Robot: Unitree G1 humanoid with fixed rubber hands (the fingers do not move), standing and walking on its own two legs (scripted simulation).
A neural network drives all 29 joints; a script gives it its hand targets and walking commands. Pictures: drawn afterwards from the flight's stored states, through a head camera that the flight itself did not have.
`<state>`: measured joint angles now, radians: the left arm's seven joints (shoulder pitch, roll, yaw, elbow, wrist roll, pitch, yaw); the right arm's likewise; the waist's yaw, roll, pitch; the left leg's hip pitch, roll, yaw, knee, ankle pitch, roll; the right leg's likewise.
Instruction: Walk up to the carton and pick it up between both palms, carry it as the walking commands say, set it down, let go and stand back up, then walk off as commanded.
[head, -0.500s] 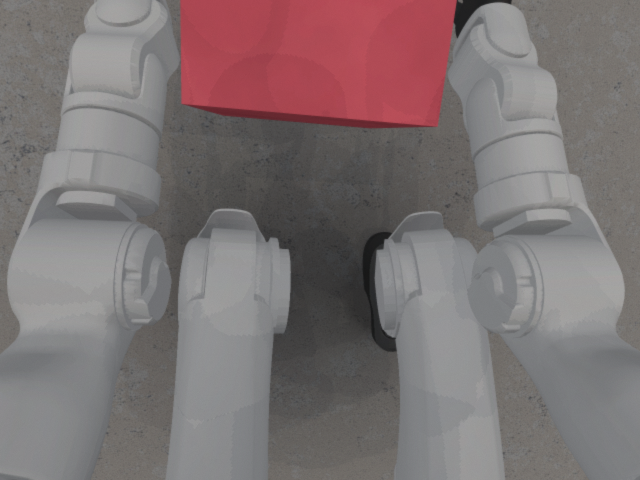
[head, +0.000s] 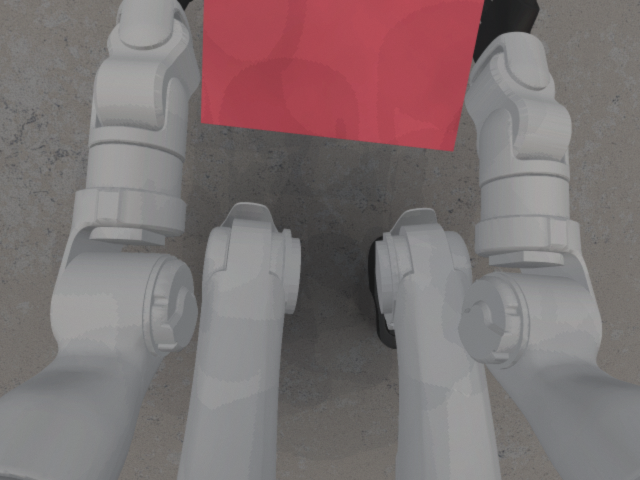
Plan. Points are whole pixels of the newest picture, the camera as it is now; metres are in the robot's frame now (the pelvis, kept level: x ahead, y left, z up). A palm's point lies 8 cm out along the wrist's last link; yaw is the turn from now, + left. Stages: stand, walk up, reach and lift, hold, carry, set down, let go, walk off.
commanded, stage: reach and lift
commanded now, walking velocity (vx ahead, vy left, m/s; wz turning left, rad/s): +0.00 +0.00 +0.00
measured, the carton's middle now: (327, 34) +0.53 +0.02 -0.18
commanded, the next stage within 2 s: none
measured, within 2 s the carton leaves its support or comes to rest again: neither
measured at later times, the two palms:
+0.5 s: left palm out of the picture +0.53 +0.16 -0.04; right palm (559, 9) +0.52 -0.14 -0.04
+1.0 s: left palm out of the picture +0.50 +0.15 +0.03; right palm out of the picture +0.48 -0.15 +0.03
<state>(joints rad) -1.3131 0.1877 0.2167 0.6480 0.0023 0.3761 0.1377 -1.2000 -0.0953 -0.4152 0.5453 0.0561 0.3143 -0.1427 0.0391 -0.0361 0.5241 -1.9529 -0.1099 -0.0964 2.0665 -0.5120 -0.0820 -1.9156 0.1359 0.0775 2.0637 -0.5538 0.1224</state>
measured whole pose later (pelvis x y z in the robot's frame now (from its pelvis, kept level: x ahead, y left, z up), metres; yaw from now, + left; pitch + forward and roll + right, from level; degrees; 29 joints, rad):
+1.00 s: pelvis -0.03 +0.01 +0.10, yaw +0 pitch +16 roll -2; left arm -1.26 0.13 0.27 0.57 0.06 0.48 0.12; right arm -1.14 -0.06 -0.44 0.44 -0.01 0.44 -0.12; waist 0.01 -0.02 0.52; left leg -1.59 -0.12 -0.10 1.74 -0.42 -0.06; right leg -1.56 0.14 0.11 1.73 -0.46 0.12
